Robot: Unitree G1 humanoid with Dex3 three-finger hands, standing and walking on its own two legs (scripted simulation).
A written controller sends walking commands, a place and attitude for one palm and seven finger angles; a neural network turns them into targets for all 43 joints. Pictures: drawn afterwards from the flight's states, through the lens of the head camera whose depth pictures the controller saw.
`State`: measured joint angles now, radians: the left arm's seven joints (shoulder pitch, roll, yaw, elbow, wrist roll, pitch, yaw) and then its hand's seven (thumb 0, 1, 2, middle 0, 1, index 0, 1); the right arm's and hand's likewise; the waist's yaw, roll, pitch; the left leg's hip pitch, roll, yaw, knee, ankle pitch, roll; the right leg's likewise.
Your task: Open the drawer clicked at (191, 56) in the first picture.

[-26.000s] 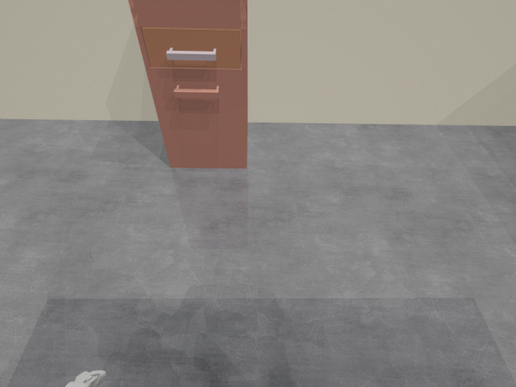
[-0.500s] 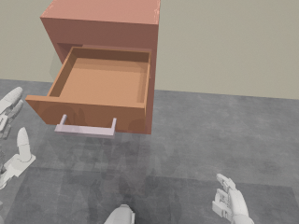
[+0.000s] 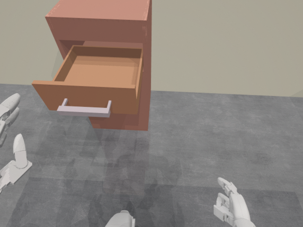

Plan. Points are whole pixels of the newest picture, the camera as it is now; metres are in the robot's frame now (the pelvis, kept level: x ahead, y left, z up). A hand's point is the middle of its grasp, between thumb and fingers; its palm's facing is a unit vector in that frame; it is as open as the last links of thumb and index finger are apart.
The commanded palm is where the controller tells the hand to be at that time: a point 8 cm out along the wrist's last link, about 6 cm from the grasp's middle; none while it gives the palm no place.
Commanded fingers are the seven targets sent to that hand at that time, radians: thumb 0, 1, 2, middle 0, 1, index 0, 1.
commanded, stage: stop stepping back and stand still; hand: left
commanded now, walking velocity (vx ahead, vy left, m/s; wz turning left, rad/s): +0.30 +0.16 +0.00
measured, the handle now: (85, 106) +0.54 +0.29 -0.08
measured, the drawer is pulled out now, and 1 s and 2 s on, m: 0.30 0.30 0.30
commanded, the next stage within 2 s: let the arm hang, fingers relaxed in 0.52 s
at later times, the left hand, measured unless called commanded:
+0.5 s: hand (1, 195) +0.14 +0.24 +0.18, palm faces +0.43 -0.79 -0.44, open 7.4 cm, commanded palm +0.09 +0.28 +0.19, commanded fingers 0.00 0.90 0.90 -0.20 -0.30 -0.20 -0.30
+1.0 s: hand out of the picture +0.02 +0.18 -0.16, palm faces +0.08 -0.98 -0.19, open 7.0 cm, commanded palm none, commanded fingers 0.00 0.90 0.90 -0.20 -0.30 -0.20 -0.30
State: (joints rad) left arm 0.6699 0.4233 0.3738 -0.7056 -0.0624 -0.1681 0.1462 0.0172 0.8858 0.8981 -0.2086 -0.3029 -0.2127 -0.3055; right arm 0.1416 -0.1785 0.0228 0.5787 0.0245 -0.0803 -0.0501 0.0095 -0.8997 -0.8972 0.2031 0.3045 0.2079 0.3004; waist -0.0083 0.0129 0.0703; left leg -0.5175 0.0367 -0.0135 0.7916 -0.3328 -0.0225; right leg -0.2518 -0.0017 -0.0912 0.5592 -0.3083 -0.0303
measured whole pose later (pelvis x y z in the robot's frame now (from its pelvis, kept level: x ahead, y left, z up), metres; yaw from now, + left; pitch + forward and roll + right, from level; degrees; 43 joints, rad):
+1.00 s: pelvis -0.03 +0.00 +0.01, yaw +3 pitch -1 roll +0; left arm 0.27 0.19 0.03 0.86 0.01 0.05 0.03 -0.03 0.99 0.90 -0.20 -0.30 -0.21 -0.30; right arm 0.29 -0.17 0.01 0.94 -0.01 0.03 -0.03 0.01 -0.91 -0.90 0.20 0.30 0.20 0.30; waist 0.00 -0.03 0.09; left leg -0.19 0.02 0.01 0.53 -0.31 -0.01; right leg -0.24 -0.02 -0.13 0.51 -0.25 -0.03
